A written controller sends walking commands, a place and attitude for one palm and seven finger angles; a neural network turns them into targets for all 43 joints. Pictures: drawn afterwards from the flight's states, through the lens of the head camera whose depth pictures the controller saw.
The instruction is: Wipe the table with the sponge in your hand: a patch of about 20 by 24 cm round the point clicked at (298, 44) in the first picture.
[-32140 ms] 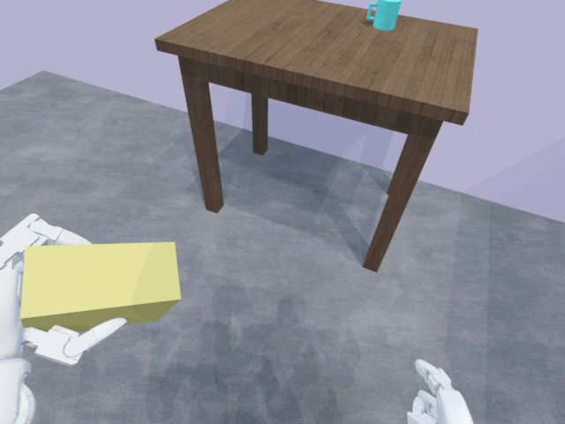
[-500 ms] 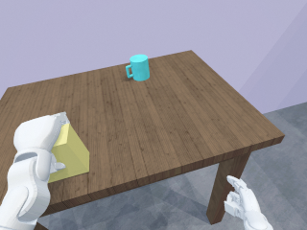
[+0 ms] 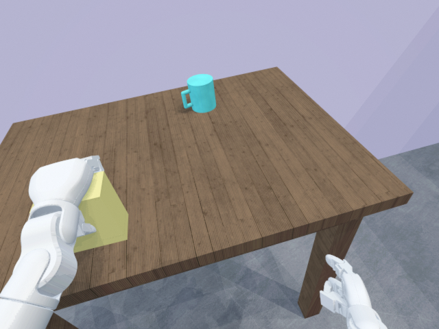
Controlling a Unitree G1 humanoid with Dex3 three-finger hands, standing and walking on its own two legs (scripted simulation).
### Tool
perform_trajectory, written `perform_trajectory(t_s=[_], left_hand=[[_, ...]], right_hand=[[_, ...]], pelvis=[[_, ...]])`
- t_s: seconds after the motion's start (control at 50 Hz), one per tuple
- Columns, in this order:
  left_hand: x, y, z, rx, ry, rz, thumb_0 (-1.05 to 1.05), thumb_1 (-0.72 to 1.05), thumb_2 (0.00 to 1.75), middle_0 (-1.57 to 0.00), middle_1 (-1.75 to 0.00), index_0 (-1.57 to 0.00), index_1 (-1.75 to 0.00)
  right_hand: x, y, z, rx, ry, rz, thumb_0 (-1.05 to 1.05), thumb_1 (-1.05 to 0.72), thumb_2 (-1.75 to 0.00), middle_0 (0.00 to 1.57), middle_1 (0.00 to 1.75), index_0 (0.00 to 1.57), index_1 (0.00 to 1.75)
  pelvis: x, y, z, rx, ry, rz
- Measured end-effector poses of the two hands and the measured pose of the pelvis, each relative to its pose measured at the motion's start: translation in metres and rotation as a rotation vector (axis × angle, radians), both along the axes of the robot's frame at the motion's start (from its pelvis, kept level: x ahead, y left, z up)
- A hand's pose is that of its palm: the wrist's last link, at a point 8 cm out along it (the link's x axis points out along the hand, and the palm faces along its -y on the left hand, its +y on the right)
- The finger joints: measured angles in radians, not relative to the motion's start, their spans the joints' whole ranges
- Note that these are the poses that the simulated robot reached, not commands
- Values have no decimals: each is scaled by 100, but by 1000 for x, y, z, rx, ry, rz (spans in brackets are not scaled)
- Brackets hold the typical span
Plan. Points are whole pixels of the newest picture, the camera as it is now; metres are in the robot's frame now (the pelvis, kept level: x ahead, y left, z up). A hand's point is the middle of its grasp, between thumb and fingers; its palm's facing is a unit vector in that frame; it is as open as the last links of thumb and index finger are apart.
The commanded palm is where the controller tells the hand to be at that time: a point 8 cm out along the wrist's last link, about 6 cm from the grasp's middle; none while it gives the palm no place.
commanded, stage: wipe forward along the first lane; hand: left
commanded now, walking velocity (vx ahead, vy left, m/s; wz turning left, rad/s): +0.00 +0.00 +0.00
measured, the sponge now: (91, 220) +0.26 +0.30 +0.08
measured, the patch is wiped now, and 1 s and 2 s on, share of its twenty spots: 0.10 0.25 0.55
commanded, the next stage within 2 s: slide across to the middle lane in 1.30 s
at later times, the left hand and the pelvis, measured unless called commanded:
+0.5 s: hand (82, 179) +0.31 +0.32 +0.14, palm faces +0.01 -0.01 -1.00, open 10.4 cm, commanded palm +0.29 +0.32 +0.17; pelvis +0.01 +0.00 +0.00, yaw +1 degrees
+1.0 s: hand (82, 162) +0.35 +0.35 +0.14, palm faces -0.04 +0.00 -1.00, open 10.4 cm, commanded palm +0.33 +0.34 +0.17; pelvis +0.00 +0.01 +0.00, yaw +1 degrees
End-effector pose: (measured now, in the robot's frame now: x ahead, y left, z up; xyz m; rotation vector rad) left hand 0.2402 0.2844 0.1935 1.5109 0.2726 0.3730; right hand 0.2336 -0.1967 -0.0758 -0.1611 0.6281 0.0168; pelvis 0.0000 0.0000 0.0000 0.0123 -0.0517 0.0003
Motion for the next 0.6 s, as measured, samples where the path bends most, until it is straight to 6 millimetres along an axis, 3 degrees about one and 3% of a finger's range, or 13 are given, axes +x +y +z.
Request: perform_trajectory(t_s=[0.32,0.6], left_hand=[[32,18,0,4,25,26,-1,-52,103,-70,-132,-72,-131],[60,30,1,15,70,19,0,-53,104,-71,-130,-73,-131]], right_hand=[[-7,-21,-6,-49,59,-43,2,-90,-90,20,30,20,30],[-31,-34,-20,-66,143,-91,2,-91,-90,20,29,20,30]], pelvis=[[7,-2,-1,-5,28,11],[8,0,-2,-9,54,17]])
